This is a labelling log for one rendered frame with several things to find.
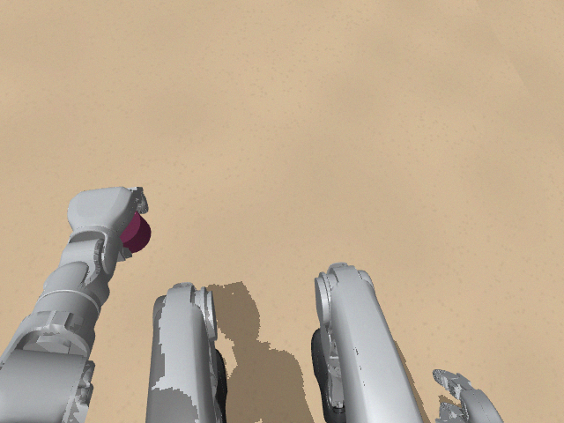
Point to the right robot foot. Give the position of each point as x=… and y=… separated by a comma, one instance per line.
x=331, y=414

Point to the tin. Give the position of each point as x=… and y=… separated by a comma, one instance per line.
x=137, y=234

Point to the left robot arm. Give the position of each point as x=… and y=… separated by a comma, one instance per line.
x=45, y=371

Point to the left robot hand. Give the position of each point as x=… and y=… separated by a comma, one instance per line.
x=112, y=208

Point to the right robot hand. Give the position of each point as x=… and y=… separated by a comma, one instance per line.
x=476, y=406

